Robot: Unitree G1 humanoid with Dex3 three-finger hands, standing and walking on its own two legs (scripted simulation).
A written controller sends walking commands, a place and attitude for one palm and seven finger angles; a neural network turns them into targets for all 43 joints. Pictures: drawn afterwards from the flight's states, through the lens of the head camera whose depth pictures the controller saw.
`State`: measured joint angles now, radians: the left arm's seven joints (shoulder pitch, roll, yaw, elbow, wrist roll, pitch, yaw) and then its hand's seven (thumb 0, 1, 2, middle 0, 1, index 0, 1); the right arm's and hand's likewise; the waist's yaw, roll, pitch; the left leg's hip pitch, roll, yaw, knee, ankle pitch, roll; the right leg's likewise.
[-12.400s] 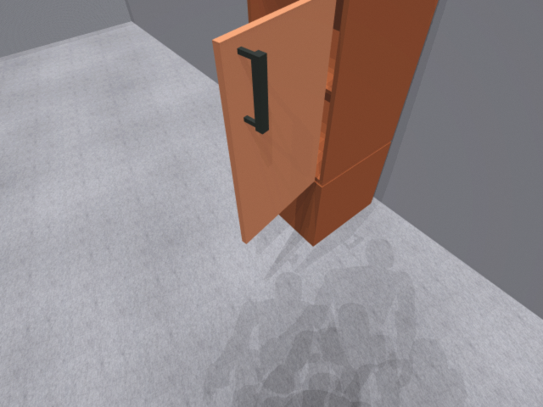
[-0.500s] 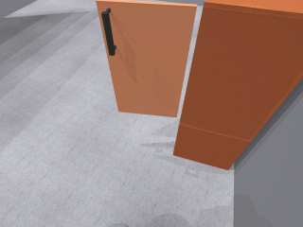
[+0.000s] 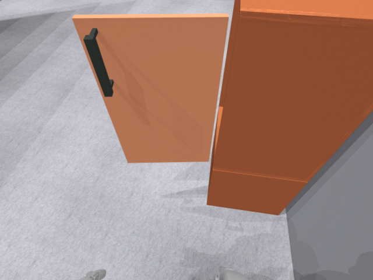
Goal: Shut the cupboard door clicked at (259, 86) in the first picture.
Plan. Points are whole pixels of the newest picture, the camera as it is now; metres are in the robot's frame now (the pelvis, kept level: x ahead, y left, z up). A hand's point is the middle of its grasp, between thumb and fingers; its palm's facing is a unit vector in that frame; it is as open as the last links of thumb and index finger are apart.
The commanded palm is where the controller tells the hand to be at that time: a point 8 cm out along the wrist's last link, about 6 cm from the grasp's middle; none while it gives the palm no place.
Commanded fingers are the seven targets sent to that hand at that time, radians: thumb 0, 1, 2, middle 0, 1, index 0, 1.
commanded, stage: come to a stop and stand still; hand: left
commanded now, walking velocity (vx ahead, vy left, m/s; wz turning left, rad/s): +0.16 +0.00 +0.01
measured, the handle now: (101, 64) +0.57 +0.23 +0.15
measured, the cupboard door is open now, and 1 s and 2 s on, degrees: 100 100 100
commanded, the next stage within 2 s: look again from close up in 1.22 s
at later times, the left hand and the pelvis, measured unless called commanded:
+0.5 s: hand out of the picture +0.12 +0.22 -0.19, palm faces +0.08 -0.98 -0.20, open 7.3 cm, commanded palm none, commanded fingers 0.00 0.90 0.90 -0.20 -0.30 -0.20 -0.30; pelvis +0.08 +0.03 +0.00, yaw +0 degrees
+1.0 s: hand out of the picture +0.05 +0.14 -0.17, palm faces +0.02 -0.98 -0.21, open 7.3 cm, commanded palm none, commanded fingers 0.00 0.90 0.90 -0.20 -0.30 -0.20 -0.30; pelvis +0.03 -0.03 +0.00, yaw +0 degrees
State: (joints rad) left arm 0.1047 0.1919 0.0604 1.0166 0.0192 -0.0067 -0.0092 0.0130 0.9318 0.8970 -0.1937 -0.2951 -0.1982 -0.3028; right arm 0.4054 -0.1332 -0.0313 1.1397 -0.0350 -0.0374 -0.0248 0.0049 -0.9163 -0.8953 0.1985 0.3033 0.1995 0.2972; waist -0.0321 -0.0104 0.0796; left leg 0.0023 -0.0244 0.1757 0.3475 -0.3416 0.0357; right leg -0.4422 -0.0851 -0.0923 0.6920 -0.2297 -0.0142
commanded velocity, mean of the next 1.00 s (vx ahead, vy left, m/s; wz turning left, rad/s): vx -0.10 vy -0.03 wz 0.00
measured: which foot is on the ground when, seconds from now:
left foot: down 0.00-0.06, up 0.08-0.36, down 0.38-0.86, up 0.88-1.00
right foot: up 0.00-0.02, down 0.04-0.40, up 0.42-0.84, down 0.86-1.00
